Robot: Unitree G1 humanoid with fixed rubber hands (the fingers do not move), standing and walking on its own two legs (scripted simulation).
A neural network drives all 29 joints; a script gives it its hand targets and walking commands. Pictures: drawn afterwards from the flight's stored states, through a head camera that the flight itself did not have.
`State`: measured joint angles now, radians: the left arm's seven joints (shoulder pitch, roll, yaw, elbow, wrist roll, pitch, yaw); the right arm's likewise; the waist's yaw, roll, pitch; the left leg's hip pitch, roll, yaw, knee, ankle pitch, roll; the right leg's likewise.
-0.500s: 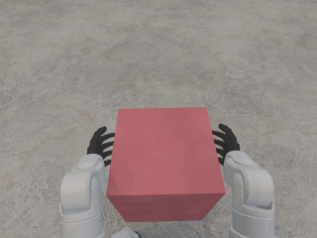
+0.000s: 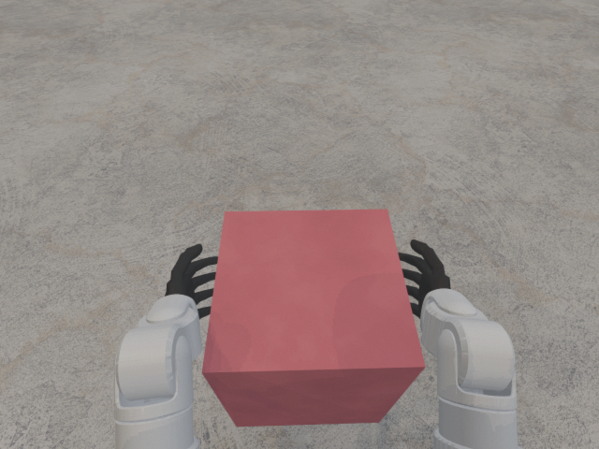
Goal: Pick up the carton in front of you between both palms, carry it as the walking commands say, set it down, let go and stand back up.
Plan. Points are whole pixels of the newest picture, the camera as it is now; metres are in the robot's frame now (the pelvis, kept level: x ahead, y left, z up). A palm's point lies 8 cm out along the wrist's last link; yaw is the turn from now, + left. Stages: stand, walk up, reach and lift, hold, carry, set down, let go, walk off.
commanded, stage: carry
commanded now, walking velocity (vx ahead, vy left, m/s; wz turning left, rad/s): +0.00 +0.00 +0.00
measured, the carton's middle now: (307, 324) +0.27 +0.00 +0.02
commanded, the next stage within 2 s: none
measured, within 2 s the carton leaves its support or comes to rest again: neither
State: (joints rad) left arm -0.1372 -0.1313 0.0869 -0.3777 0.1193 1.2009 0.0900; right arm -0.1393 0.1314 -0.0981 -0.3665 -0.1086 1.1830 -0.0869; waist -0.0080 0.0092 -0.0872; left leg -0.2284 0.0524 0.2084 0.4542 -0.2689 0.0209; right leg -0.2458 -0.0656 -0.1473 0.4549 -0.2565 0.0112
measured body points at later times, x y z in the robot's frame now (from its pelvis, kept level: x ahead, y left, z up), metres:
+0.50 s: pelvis +0.04 -0.01 -0.01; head +0.02 -0.01 +0.44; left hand +0.31 +0.14 +0.06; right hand +0.31 -0.16 +0.06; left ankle -0.02 +0.10 -0.74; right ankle -0.01 -0.12 -0.74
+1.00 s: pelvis -0.01 -0.01 +0.00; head -0.03 -0.01 +0.45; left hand +0.29 +0.15 +0.02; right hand +0.29 -0.16 +0.02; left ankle -0.02 +0.10 -0.74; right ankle -0.01 -0.12 -0.74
